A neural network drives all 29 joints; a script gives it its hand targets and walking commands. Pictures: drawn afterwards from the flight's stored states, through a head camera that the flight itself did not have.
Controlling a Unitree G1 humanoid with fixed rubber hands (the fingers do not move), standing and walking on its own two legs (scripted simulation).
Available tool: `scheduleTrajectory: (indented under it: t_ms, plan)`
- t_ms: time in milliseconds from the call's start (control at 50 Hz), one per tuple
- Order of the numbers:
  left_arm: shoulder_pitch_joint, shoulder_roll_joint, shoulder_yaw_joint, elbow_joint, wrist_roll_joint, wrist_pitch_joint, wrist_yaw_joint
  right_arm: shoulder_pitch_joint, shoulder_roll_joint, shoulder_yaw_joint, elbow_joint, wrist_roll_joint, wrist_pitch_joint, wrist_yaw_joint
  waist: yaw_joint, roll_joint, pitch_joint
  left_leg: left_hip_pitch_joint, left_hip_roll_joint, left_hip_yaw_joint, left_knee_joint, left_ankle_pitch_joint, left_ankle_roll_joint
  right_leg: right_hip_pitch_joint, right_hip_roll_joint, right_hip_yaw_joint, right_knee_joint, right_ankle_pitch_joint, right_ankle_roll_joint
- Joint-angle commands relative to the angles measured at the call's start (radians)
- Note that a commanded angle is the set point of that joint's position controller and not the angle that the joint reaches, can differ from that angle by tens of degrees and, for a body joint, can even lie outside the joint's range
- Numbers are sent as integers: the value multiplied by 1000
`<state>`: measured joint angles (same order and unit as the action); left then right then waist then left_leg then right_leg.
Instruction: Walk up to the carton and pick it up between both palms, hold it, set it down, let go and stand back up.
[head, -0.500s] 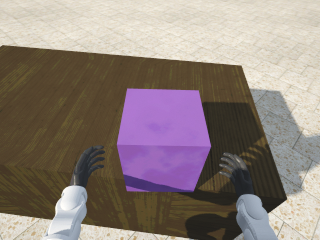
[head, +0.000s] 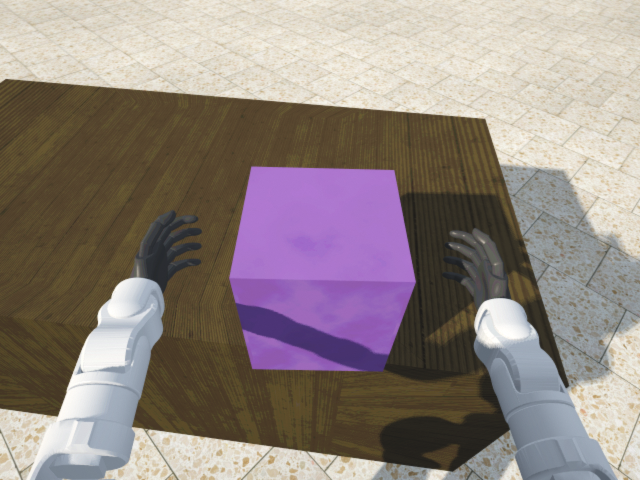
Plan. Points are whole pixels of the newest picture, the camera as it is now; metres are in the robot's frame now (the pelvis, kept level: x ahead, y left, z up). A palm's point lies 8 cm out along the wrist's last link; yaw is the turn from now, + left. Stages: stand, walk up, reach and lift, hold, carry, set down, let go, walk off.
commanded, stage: reach and lift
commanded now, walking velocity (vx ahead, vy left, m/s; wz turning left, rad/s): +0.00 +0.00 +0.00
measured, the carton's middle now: (320, 273) +0.41 +0.01 -0.01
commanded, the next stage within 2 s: none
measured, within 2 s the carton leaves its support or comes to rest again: neither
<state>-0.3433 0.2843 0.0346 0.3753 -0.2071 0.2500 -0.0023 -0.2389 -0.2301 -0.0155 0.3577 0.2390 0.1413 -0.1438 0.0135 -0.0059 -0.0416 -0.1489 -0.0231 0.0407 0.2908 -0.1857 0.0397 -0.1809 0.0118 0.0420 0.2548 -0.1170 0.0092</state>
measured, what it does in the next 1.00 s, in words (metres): stands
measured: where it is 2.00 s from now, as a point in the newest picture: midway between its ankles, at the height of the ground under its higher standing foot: outside the picture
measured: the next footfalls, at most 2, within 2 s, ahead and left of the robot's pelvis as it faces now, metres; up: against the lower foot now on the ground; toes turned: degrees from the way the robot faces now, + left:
none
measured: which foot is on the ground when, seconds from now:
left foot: down 0.00-1.00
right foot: down 0.00-1.00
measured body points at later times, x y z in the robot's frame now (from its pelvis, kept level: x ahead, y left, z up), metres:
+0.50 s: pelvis +0.00 -0.01 +0.00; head +0.01 +0.00 +0.45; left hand +0.42 +0.22 +0.14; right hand +0.41 -0.20 +0.13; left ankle -0.02 +0.09 -0.75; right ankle +0.01 -0.13 -0.75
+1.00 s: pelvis +0.00 -0.01 +0.00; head +0.02 -0.01 +0.45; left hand +0.45 +0.21 +0.17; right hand +0.44 -0.20 +0.15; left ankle -0.02 +0.09 -0.75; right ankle +0.01 -0.13 -0.75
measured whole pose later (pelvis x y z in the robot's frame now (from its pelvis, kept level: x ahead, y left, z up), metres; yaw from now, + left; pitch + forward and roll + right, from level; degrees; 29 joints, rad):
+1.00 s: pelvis +0.00 -0.01 +0.00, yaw +2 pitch +8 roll +0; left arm -0.95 0.40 0.08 0.88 -0.24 0.39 -0.05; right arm -0.87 -0.25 -0.07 0.78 0.20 0.38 -0.13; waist -0.06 0.01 -0.09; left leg -0.21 -0.03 -0.01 0.18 -0.10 0.03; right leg -0.20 0.01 0.01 0.08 -0.01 0.00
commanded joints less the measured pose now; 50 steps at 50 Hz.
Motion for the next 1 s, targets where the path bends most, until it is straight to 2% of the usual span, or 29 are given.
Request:
scheduleTrajectory:
  t_ms: [0,220,440,700,840,900,980]
  plan:
    - [-389,139,46,-88,-20,-31,3,-361,-122,-46,-131,-7,6,3,-2,7,-323,60,30,-29,-3,302,-33,121,0,20,2,120,-28]
    - [-579,196,84,3,-15,56,-16,-569,-119,-49,-40,-10,104,-12,-21,19,-380,59,11,-27,-4,400,-43,184,4,32,3,261,-28]
    - [-790,238,72,104,-37,124,-17,-803,-137,-93,64,-37,189,-4,-43,43,-444,65,6,-37,-14,436,-59,182,12,23,-19,284,-32]
    - [-1028,296,44,278,-73,154,-6,-1068,-176,-98,230,-40,238,17,-53,46,-543,71,6,-50,-20,473,-75,151,13,12,-54,308,-25]
    - [-984,274,64,353,-43,151,-38,-1017,-160,-71,297,-25,233,12,-70,38,-525,88,-11,-53,-47,525,-80,234,14,10,-89,400,-17]
    - [-968,255,75,384,-25,121,-55,-987,-138,-75,301,-38,213,13,-74,34,-465,49,-13,-52,-75,478,-79,257,11,10,-106,384,-14]
    - [-996,252,68,373,-27,55,-55,-999,-121,-96,248,-58,168,16,-73,45,-467,8,-7,-48,-95,424,-80,256,3,13,-110,328,-16]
